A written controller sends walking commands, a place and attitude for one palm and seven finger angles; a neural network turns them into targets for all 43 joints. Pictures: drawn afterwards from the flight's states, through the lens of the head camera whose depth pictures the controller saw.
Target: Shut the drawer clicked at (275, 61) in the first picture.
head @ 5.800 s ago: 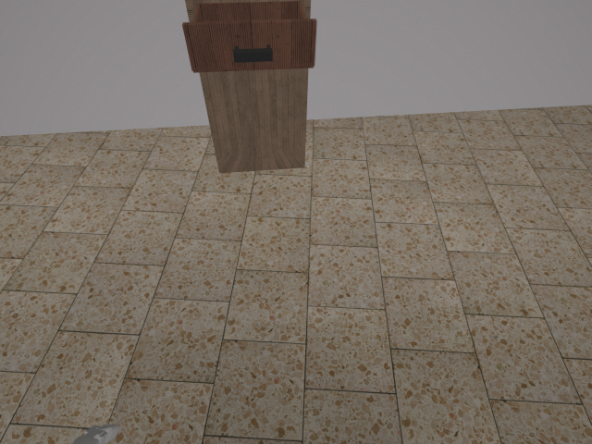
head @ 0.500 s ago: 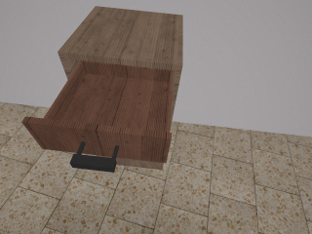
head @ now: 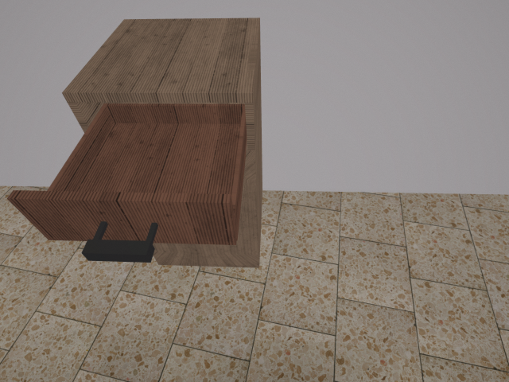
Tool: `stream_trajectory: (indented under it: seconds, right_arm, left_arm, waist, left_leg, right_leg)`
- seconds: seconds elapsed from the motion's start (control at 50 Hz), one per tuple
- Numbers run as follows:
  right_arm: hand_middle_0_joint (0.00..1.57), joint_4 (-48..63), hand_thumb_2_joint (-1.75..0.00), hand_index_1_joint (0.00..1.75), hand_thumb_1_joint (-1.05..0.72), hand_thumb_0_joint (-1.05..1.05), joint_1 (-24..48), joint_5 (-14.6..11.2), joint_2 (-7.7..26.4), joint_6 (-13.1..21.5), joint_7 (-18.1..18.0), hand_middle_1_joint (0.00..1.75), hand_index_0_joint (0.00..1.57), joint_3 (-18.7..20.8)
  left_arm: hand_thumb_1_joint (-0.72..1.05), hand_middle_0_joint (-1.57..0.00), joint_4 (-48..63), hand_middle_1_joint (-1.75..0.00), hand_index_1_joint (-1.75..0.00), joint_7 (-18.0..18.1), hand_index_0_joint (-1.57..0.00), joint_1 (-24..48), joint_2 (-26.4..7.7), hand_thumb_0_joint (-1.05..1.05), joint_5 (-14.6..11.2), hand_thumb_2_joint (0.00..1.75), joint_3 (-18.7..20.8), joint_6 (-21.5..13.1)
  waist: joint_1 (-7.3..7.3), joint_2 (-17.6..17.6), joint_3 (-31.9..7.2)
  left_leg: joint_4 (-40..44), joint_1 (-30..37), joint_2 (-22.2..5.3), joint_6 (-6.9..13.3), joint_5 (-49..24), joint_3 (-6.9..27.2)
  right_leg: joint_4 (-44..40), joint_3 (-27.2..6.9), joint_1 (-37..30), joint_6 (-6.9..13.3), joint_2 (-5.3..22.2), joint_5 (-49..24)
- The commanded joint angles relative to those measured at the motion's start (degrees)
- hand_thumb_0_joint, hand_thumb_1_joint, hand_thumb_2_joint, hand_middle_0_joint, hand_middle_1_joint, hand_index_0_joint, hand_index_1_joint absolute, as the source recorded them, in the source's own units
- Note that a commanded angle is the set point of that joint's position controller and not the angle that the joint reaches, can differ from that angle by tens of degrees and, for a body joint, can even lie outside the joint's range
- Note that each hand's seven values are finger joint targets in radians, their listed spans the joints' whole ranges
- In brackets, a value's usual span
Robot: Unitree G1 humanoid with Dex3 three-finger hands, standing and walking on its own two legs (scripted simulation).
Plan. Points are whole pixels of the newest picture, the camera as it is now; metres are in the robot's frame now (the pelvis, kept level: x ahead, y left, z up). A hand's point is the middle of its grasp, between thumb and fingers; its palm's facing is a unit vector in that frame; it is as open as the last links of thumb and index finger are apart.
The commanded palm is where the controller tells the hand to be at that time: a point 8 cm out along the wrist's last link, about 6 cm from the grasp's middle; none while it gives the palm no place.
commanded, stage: come to a stop and stand still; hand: left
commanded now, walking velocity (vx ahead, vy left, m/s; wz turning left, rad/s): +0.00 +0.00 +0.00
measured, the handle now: (123, 239) +0.35 +0.27 -0.01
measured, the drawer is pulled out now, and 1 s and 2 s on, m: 0.30 0.30 0.30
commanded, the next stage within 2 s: look again from close up in 1.90 s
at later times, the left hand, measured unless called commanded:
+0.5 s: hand out of the picture -0.06 +0.17 -0.17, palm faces +0.06 -0.98 -0.16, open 7.3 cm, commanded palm none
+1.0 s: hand out of the picture -0.03 +0.19 -0.17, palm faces +0.04 -0.99 -0.17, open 7.4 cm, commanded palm none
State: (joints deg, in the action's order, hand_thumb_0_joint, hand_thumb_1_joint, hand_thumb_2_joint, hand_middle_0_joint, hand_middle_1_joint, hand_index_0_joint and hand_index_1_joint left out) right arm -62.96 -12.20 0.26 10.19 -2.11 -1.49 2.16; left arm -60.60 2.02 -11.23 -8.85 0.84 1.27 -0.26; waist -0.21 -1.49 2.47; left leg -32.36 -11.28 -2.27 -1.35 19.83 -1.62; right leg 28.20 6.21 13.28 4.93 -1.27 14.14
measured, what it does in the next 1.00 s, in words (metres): steps on the spot: left foot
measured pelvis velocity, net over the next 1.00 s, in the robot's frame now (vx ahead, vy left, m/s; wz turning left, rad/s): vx -0.01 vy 0.04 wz -0.01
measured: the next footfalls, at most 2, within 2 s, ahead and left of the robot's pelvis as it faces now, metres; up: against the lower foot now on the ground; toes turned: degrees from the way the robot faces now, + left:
left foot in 0.02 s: +0.00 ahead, +0.15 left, +0.00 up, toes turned +2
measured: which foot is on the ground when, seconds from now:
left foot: up 0.00-0.00, down 0.02-1.00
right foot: down 0.00-1.00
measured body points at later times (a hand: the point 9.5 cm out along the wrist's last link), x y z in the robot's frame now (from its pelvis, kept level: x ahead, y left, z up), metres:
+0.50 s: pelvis -0.03 +0.01 +0.01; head -0.02 +0.01 +0.46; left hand -0.06 +0.22 -0.16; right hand -0.10 -0.19 -0.15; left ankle -0.04 +0.14 -0.74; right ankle +0.02 -0.06 -0.74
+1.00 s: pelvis -0.01 +0.04 +0.01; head +0.00 +0.04 +0.46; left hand -0.03 +0.25 -0.16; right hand -0.03 -0.16 -0.16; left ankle -0.04 +0.14 -0.74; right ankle +0.02 -0.06 -0.74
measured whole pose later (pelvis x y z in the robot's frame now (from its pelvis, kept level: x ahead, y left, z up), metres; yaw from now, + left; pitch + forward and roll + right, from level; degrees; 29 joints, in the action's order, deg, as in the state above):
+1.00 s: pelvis -0.01 +0.04 +0.01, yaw -1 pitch +0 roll +0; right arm -65.1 -18.2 0.5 5.8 1.2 -2.1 -0.2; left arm -65.6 2.0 -17.4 -6.9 0.7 0.5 -0.9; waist 0.6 0.3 1.1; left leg -21.8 -7.5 0.1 0.7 14.1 -3.4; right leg 23.3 4.5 13.1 1.7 0.5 10.0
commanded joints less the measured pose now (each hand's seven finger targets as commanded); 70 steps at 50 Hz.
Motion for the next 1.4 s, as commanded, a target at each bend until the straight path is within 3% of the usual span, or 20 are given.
stream_trajectory:
  seconds: [0.0,0.02,0.06,0.1,0.18,0.28,0.36,0.48,0.54,0.68,0.84,0.98,1.2,1.38]
  right_arm:
    - [0.2,-0.43,-0.9,0.3,-0.9,0.0,-4.95,0.56,3.41,1.77,-0.79,0.3,0.2,-0.43]
    - [0.2,-0.49,-0.9,0.3,-0.9,0.0,-5.02,0.56,3.63,1.57,-0.84,0.3,0.2,-0.55]
    - [0.2,-1.35,-0.9,0.3,-0.9,0.0,-5.51,0.74,2.45,1.65,-0.66,0.3,0.2,-0.93]
    - [0.2,-1.36,-0.9,0.3,-0.9,0.0,-6.27,0.81,2.26,1.61,-0.62,0.3,0.2,-0.94]
    - [0.2,-1.72,-0.9,0.3,-0.9,0.0,-9.7,0.93,1.39,1.27,-0.65,0.3,0.2,-0.91]
    - [0.2,-2.1,-0.9,0.3,-0.9,0.0,-13.09,0.97,0.72,1.23,-0.69,0.3,0.2,-1.04]
    - [0.2,-2.36,-0.9,0.3,-0.9,0.0,-14.71,1.01,-0.01,1.39,-0.71,0.3,0.2,-1.16]
    - [0.2,-2.31,-0.9,0.3,-0.9,0.0,-15.74,0.86,-0.53,2.04,-0.9,0.3,0.2,-1.29]
    - [0.2,-2.23,-0.9,0.3,-0.9,0.0,-15.59,0.79,-0.68,2.42,-0.98,0.3,0.2,-1.36]
    - [0.2,-1.92,-0.9,0.3,-0.9,0.0,-14.61,0.52,-0.3,2.95,-1.07,0.3,0.2,-1.33]
    - [0.2,-1.24,-0.9,0.3,-0.9,0.0,-12.49,0.3,0.61,3.75,-1.13,0.3,0.2,-1.29]
    - [0.2,-1.32,-0.9,0.3,-0.9,0.0,-10.93,0.14,1.81,3.94,-1.14,0.3,0.2,-1.33]
    - [0.2,-0.83,-0.9,0.3,-0.9,0.0,-7.87,0.22,5.23,4.25,-1.14,0.3,0.2,-1.14]
    - [0.2,-0.51,-0.9,0.3,-0.9,0.0,-4.99,0.26,7.71,4.1,-0.97,0.3,0.2,-1.12]
  left_arm:
    - [0.9,-0.2,0.44,-0.3,-0.3,0.2,-0.2,-3.45,-6.31,0.0,-0.75,0.9,1.09,-0.33]
    - [0.9,-0.2,0.44,-0.3,-0.3,0.27,-0.2,-2.92,-6.28,0.0,-0.55,0.9,1.16,-0.2]
    - [0.9,-0.2,-0.47,-0.3,-0.3,0.03,-0.2,-2.02,-7.36,0.0,-0.66,0.9,1.49,0.3]
    - [0.9,-0.2,-0.83,-0.3,-0.3,-0.07,-0.2,-3.09,-7.19,0.0,-0.62,0.9,1.46,0.36]
    - [0.9,-0.2,-1.28,-0.3,-0.3,-0.11,-0.2,-3.83,-6.94,0.0,-0.49,0.9,1.43,0.29]
    - [0.9,-0.2,-1.69,-0.3,-0.3,-0.13,-0.2,-5.82,-5.97,0.0,-0.48,0.9,1.4,0.22]
    - [0.9,-0.2,-2.28,-0.3,-0.3,-0.11,-0.2,-7.39,-4.93,0.0,-0.48,0.9,1.43,0.18]
    - [0.9,-0.2,-3.16,-0.3,-0.3,-0.05,-0.2,-9.57,-3.53,0.0,-0.4,0.9,1.04,-0.21]
    - [0.9,-0.2,-3.48,-0.3,-0.3,0.01,-0.2,-10.4,-2.85,0.0,-0.4,0.9,0.9,-0.33]
    - [0.9,-0.2,-3.95,-0.3,-0.3,0.11,-0.2,-11.66,-2.05,0.0,-0.21,0.9,0.34,-0.47]
    - [0.9,-0.2,-3.93,-0.3,-0.3,0.21,-0.2,-11.48,-1.81,0.0,-0.14,0.9,0.01,-0.88]
    - [0.9,-0.2,-3.77,-0.3,-0.3,0.24,-0.2,-10.27,-3.07,0.0,-0.1,0.9,-0.06,-1.03]
    - [0.9,-0.2,-3.09,-0.3,-0.3,0.05,-0.2,-7.04,-6.52,0.0,-0.22,0.9,0.42,-1.39]
    - [0.9,-0.2,-2.42,-0.3,-0.3,-0.21,-0.2,-3.93,-9.65,0.0,-0.3,0.9,0.74,-1.46]
  waist:
    - [0.88,0.57,-1.98]
    - [0.97,2.09,-0.7]
    - [0.95,-2.95,0.83]
    - [1.4,-1.96,1.43]
    - [0.63,2.37,2.56]
    - [0.18,3.4,3.02]
    - [0.04,2.31,3.98]
    - [0.27,1.98,2.67]
    - [0.45,0.09,3.05]
    - [0.75,1.04,3.76]
    - [0.75,0.46,2.68]
    - [0.47,1.88,1.95]
    - [0.44,0.91,-0.29]
    - [0.54,1.4,-0.47]
  left_leg:
    - [11.09,4.52,-4.93,1.91,-13.51,3.86]
    - [10.7,2.32,-5.01,1.76,-10.28,3.29]
    - [12.97,-0.79,-4.03,1.52,-6.59,3.23]
    - [14.02,-2.13,-3.44,1.57,-3.11,2.86]
    - [13.25,-1.36,-2.45,1.52,-1.97,1.84]
    - [12.69,-1.53,-1.98,1.89,-1.44,1.47]
    - [12.68,-2.63,-1.72,2.14,-0.64,1.51]
    - [14.35,-3.51,-2.59,2.46,-0.86,2.54]
    - [14.85,-4.51,-2.69,2.54,-0.94,3.01]
    - [16.45,-4.72,-3.71,3.06,-0.87,4.42]
    - [16.81,-2.9,-4.41,3.13,-5.99,4.77]
    - [16.33,0.33,-4.76,3.1,-11.16,4.37]
    - [15.5,2.82,-4.81,2.96,-17.25,4.08]
    - [16.1,3.72,-5.05,2.72,-17.4,4.22]
  right_leg:
    - [-10.01,-10.33,-1.18,-3.23,8.92,-8.99]
    - [-12.35,-10.67,-1.64,-4.62,8.33,-5.06]
    - [-12.95,-10.29,-3.49,-4.02,8.08,0.54]
    - [-14.45,-10.54,-4.25,-4.17,7.85,3.8]
    - [-17.22,-11.55,-1.48,-4.05,8.17,9.55]
    - [-18.13,-11.95,0.77,-3.84,8.22,12.54]
    - [-17.66,-12.03,2.57,-3.52,8.07,13.65]
    - [-14.91,-10.64,0.72,-3.12,7.37,9.01]
    - [-13.58,-10.41,0.57,-3.01,7.31,6.99]
    - [-11.29,-9.01,0.25,-3.21,6.83,2.47]
    - [-8.69,-7.96,-1.25,-3.32,7.02,-5.46]
    - [-8.59,-7.76,-1.76,-3.38,7.31,-7.95]
    - [-8.28,-7.96,-4.98,-2.88,8.11,-13.13]
    - [-9.08,-7.98,-6.42,-2.64,8.48,-14.29]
